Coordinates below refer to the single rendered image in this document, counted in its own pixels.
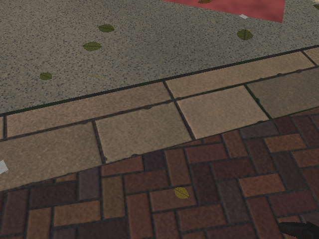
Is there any robot right hand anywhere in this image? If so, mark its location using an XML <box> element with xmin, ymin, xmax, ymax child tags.
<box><xmin>279</xmin><ymin>222</ymin><xmax>319</xmax><ymax>239</ymax></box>

